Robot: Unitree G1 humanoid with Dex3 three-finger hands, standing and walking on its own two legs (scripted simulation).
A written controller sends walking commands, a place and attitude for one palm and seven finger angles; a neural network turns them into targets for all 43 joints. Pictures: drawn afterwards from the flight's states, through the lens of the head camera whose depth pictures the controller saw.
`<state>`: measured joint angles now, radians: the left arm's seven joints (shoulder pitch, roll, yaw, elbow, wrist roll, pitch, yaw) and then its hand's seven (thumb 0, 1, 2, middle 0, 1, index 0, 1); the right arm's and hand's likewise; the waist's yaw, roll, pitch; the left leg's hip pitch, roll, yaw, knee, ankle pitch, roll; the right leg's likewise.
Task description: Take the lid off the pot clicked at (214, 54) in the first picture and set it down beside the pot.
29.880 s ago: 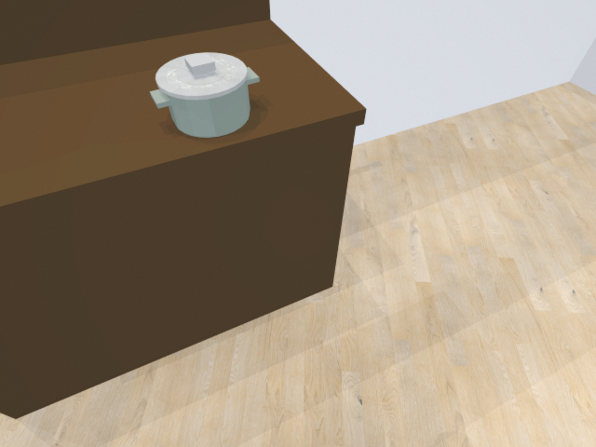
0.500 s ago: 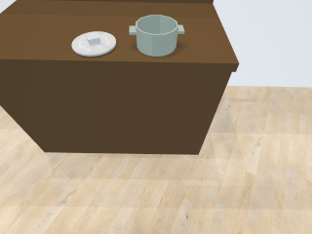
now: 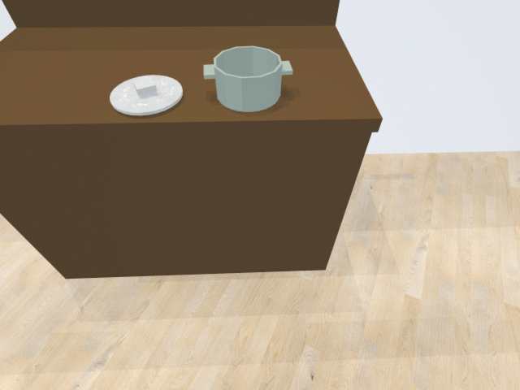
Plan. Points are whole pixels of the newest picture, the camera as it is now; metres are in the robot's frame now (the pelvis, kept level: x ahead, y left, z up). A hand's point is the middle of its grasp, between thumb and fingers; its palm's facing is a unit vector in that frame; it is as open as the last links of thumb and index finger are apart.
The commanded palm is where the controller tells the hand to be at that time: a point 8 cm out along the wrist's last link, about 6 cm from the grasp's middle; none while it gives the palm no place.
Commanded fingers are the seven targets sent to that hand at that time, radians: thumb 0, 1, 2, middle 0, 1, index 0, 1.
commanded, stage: let the arm hang, fingers relaxed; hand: left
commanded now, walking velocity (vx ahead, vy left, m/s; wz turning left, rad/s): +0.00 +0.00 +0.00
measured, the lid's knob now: (144, 86) +0.77 +0.31 +0.07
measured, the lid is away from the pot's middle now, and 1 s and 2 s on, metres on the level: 0.26 0.26 0.26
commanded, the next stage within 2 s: look to check the result in 0.04 s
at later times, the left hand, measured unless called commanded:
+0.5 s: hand out of the picture -0.01 +0.17 -0.18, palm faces +0.02 -0.98 -0.19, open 7.4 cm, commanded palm none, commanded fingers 0.00 0.90 0.90 -0.20 -0.30 -0.20 -0.30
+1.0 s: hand out of the picture +0.01 +0.16 -0.17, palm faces +0.02 -0.98 -0.21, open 7.4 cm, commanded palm none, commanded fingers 0.00 0.90 0.90 -0.20 -0.30 -0.20 -0.30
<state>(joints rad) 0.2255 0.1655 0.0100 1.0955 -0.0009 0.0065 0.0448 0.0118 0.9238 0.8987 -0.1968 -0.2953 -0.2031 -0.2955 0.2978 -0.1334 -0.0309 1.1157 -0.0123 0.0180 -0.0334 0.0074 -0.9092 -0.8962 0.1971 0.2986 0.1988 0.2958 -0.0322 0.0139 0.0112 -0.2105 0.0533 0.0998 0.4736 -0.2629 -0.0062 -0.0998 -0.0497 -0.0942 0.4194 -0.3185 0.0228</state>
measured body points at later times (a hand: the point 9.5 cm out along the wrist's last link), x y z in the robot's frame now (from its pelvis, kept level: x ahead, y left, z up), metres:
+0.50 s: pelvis +0.01 +0.00 +0.00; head +0.02 +0.00 +0.45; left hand -0.01 +0.22 -0.16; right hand -0.01 -0.22 -0.16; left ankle -0.01 +0.12 -0.74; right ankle -0.06 -0.13 -0.74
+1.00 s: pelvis +0.01 -0.01 +0.00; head +0.02 -0.01 +0.45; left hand +0.01 +0.22 -0.16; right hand -0.02 -0.22 -0.16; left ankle -0.01 +0.12 -0.74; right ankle -0.06 -0.13 -0.74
